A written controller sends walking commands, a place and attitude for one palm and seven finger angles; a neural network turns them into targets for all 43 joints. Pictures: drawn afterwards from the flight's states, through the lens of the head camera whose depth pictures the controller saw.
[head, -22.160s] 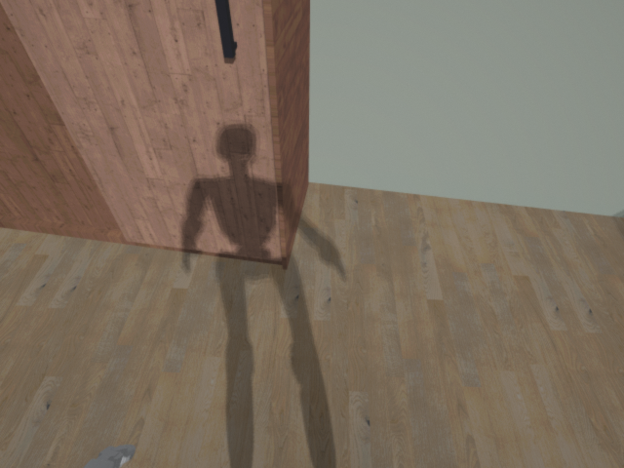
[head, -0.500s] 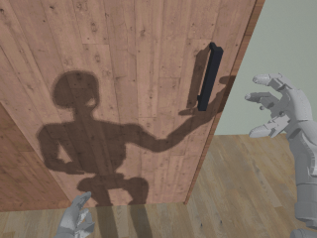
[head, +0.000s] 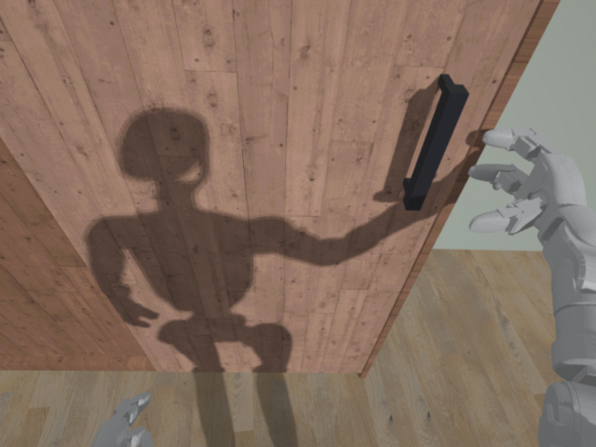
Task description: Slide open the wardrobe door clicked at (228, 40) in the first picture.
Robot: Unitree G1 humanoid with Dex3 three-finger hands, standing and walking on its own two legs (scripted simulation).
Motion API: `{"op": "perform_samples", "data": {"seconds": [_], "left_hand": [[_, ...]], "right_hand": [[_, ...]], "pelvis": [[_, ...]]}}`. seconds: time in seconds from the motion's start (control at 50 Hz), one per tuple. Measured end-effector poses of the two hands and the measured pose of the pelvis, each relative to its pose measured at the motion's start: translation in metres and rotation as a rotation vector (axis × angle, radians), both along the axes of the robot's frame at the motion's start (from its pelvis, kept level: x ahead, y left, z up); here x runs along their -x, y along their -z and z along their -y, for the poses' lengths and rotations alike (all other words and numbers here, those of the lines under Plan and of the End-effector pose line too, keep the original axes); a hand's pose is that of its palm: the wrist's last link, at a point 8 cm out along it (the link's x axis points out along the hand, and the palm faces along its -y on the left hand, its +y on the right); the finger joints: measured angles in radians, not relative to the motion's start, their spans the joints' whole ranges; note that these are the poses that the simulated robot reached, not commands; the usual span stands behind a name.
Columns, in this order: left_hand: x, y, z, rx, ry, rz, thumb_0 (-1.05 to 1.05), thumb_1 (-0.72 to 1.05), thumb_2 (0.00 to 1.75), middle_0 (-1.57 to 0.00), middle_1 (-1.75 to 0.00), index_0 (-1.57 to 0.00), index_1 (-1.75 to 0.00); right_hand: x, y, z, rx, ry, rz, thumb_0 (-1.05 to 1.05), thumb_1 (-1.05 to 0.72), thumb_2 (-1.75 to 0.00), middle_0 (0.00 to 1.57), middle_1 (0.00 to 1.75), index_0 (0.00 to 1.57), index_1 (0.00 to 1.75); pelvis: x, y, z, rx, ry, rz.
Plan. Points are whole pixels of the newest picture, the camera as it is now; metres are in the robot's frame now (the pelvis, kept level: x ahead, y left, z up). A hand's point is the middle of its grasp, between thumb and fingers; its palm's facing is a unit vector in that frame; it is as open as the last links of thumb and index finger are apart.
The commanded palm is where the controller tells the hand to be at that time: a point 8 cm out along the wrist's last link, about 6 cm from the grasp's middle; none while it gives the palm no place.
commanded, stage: move the hooked fingers beside the handle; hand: right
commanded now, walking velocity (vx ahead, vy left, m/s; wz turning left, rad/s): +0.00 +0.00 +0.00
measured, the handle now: (427, 147) +0.47 -0.12 +0.19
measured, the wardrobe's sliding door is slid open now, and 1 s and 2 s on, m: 0.00 0.00 0.00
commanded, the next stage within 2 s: none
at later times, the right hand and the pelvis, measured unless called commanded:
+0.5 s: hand (497, 172) +0.40 -0.19 +0.21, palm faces -0.07 +1.00 -0.04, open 14.0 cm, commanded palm +0.39 -0.24 +0.20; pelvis +0.00 +0.00 +0.00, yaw +0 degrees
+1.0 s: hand (482, 180) +0.41 -0.18 +0.19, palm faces -0.04 +1.00 -0.02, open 14.0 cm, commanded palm +0.39 -0.23 +0.20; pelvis -0.01 +0.00 +0.00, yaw +0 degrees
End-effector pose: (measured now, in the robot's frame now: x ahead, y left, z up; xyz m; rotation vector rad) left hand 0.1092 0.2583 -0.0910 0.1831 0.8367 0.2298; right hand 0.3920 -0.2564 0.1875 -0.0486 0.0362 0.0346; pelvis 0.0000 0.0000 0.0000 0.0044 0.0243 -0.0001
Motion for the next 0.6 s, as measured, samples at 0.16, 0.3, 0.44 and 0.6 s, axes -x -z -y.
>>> {"op": "perform_samples", "data": {"seconds": [0.16,0.3,0.44,0.6], "left_hand": [[0.006,0.002,-0.004,0.009,-0.024,-0.015,0.01,0.9,0.9,-0.2,-0.3,-0.2,-0.3],[0.006,0.001,-0.005,0.026,-0.036,-0.007,0.01,0.9,0.9,-0.2,-0.3,-0.2,-0.3],[-0.002,-0.001,-0.003,-0.002,0.007,-0.007,0.01,0.9,0.9,-0.2,-0.3,-0.2,-0.3],[-0.016,-0.006,0.008,0.032,0.012,0.064,0.01,0.9,0.9,-0.2,-0.3,-0.2,-0.3]], "right_hand": [[-0.014,-0.02,-0.016,-0.044,-0.034,0.083,-0.01,0.5,-0.3,0.32,1.22,0.3,1.2],[-0.006,0.003,0.004,-0.019,0.027,-0.025,-0.01,0.5,-0.3,0.33,1.23,0.31,1.21],[0.009,-0.01,-0.006,-0.001,-0.019,0.102,-0.01,0.5,-0.3,0.31,1.21,0.3,1.2],[0.002,-0.017,-0.015,-0.043,-0.027,0.025,-0.01,0.51,-0.3,0.3,1.21,0.3,1.2]], "pelvis": [[-0.006,0.0,-0.002,0.005,-0.016,-0.008],[-0.006,0.0,-0.004,0.005,-0.023,-0.012],[-0.001,0.0,-0.003,0.001,-0.004,0.007],[0.003,0.0,0.001,0.002,-0.008,0.004]]}}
